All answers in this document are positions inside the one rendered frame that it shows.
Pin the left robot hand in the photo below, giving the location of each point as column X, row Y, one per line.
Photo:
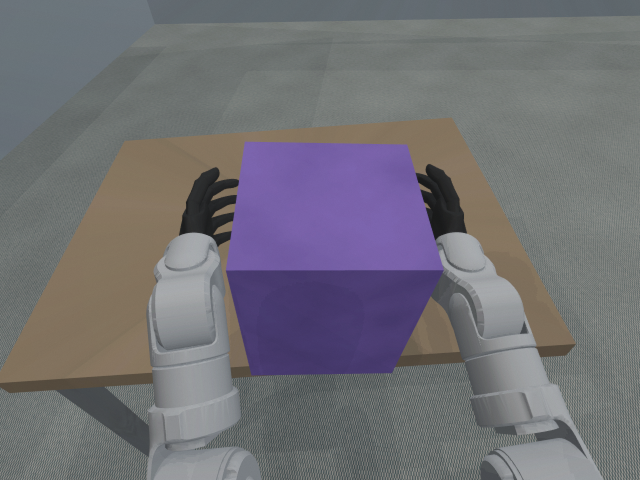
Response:
column 197, row 217

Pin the carton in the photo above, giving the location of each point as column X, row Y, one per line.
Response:
column 332, row 258

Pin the table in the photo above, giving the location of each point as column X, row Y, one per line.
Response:
column 89, row 331

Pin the robot right upper arm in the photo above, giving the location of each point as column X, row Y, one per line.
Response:
column 553, row 459

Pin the robot left upper arm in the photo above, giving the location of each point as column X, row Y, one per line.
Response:
column 227, row 463

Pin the right robot hand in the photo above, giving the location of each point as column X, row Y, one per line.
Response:
column 445, row 215

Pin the robot right forearm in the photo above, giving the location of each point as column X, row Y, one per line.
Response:
column 511, row 390

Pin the robot left forearm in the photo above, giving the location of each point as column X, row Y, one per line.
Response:
column 188, row 344

